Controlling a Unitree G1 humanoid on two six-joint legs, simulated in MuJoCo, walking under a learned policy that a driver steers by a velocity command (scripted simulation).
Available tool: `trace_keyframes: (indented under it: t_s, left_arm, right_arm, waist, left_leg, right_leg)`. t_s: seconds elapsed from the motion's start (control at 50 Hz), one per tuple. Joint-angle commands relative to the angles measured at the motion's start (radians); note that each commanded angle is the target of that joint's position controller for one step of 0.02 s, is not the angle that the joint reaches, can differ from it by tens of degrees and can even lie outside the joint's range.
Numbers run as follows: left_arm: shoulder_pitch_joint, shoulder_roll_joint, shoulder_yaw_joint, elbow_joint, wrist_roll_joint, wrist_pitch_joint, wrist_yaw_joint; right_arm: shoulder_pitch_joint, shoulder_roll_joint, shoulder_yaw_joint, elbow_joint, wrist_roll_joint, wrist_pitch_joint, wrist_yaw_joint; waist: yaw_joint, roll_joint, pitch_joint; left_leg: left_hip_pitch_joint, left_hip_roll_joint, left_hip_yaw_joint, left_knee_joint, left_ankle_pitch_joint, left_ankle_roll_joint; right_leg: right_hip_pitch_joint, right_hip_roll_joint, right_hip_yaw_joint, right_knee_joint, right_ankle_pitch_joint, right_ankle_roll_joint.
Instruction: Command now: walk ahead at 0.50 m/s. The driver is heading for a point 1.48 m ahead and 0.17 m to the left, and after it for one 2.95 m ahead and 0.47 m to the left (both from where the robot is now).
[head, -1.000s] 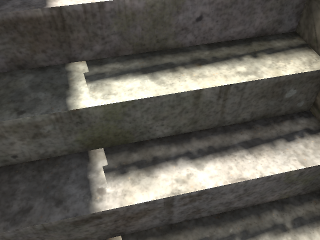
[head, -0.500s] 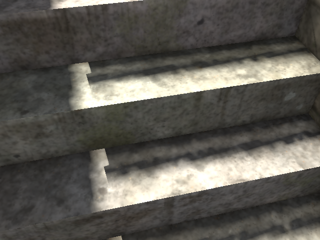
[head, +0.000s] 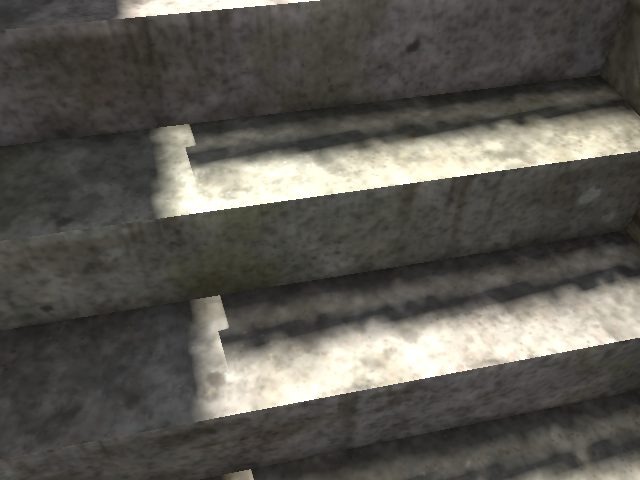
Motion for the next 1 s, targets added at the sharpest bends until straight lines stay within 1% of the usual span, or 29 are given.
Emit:
trace_keyframes:
  t_s: [0.02,0.22,0.24,0.32,0.88,0.9,0.92,0.94,0.96,0.98,1.0]
  left_arm:
    - [-0.090,0.126,0.019,-0.063,0.000,-0.013,0.002]
    - [-0.079,0.127,0.018,-0.067,0.000,-0.014,0.004]
    - [-0.083,0.131,0.020,-0.063,0.000,-0.014,0.005]
    - [-0.081,0.131,0.020,-0.063,0.000,-0.013,0.006]
    - [-0.081,0.130,0.024,-0.059,0.000,-0.012,0.005]
    - [-0.077,0.132,0.024,-0.064,0.009,-0.011,0.003]
    - [-0.082,0.133,0.026,-0.060,0.000,-0.011,0.004]
    - [-0.080,0.129,0.025,-0.061,-0.001,-0.011,0.005]
    - [-0.075,0.130,0.024,-0.065,0.009,-0.010,0.003]
    - [-0.081,0.132,0.026,-0.061,0.000,-0.010,0.004]
    - [-0.079,0.128,0.025,-0.062,-0.001,-0.011,0.005]
  right_arm:
    - [-0.057,-0.131,-0.025,-0.057,0.001,-0.010,-0.003]
    - [-0.057,-0.133,-0.025,-0.057,0.001,-0.010,-0.003]
    - [-0.055,-0.130,-0.025,-0.059,-0.003,-0.014,0.000]
    - [-0.054,-0.133,-0.026,-0.059,-0.001,-0.018,0.003]
    - [-0.046,-0.133,-0.027,-0.065,0.000,-0.018,0.000]
    - [-0.039,-0.125,-0.025,-0.062,0.005,-0.021,-0.001]
    - [-0.040,-0.133,-0.027,-0.063,0.000,-0.020,0.000]
    - [-0.045,-0.135,-0.028,-0.064,0.000,-0.019,0.000]
    - [-0.041,-0.126,-0.025,-0.063,0.005,-0.021,-0.001]
    - [-0.042,-0.132,-0.027,-0.064,-0.001,-0.020,0.000]
    - [-0.045,-0.135,-0.028,-0.064,0.000,-0.019,0.000]
  waist:
    - [-0.001,0.008,-0.068]
    - [0.000,0.006,-0.069]
    - [-0.004,0.006,-0.064]
    - [-0.002,0.009,-0.071]
    - [0.000,0.007,-0.071]
    - [-0.001,0.009,-0.064]
    - [-0.003,0.001,-0.075]
    - [0.000,0.006,-0.074]
    - [0.001,0.010,-0.066]
    - [-0.002,0.001,-0.075]
    - [0.001,0.006,-0.073]
  left_leg:
    - [0.000,0.100,-0.080,-0.007,0.270,-0.016]
    - [0.001,0.099,-0.083,-0.007,0.289,-0.016]
    - [-0.001,0.098,-0.079,-0.009,0.283,-0.020]
    - [-0.003,0.097,-0.079,-0.009,0.296,-0.022]
    - [-0.001,0.098,-0.082,-0.014,0.292,-0.025]
    - [-0.010,0.099,-0.077,-0.012,0.293,-0.022]
    - [-0.004,0.099,-0.082,-0.016,0.292,-0.025]
    - [-0.002,0.099,-0.083,-0.015,0.292,-0.025]
    - [-0.010,0.099,-0.078,-0.013,0.292,-0.022]
    - [-0.005,0.099,-0.083,-0.017,0.289,-0.025]
    - [-0.002,0.099,-0.083,-0.017,0.288,-0.025]
  right_leg:
    - [0.033,-0.071,0.060,-0.006,0.195,-0.012]
    - [0.038,-0.073,0.059,-0.006,0.208,-0.011]
    - [0.034,-0.071,0.059,-0.008,0.207,-0.018]
    - [0.046,-0.074,0.059,-0.006,0.219,-0.021]
    - [0.054,-0.075,0.061,-0.015,0.225,-0.021]
    - [0.063,-0.078,0.070,-0.023,0.250,-0.013]
    - [0.064,-0.075,0.060,-0.013,0.236,-0.020]
    - [0.060,-0.075,0.061,-0.014,0.228,-0.020]
    - [0.066,-0.078,0.070,-0.024,0.248,-0.013]
    - [0.065,-0.075,0.060,-0.015,0.231,-0.020]
    - [0.060,-0.074,0.061,-0.017,0.223,-0.020]
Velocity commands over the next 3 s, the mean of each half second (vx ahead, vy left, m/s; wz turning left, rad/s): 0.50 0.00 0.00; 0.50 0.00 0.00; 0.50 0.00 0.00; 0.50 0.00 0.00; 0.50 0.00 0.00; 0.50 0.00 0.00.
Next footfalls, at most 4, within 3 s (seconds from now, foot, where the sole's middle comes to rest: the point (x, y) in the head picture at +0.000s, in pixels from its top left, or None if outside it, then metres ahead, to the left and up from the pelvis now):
none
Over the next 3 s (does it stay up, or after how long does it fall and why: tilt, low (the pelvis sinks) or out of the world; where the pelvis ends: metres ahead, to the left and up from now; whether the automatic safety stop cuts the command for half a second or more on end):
stays up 0.00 0.00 0.00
